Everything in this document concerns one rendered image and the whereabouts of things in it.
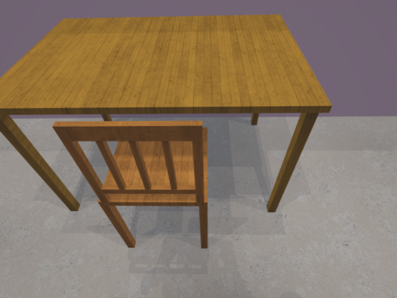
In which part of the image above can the chair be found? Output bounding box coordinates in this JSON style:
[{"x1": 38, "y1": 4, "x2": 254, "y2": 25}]
[{"x1": 52, "y1": 120, "x2": 208, "y2": 248}]

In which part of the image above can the table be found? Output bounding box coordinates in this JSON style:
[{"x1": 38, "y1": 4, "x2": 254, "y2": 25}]
[{"x1": 0, "y1": 14, "x2": 332, "y2": 212}]

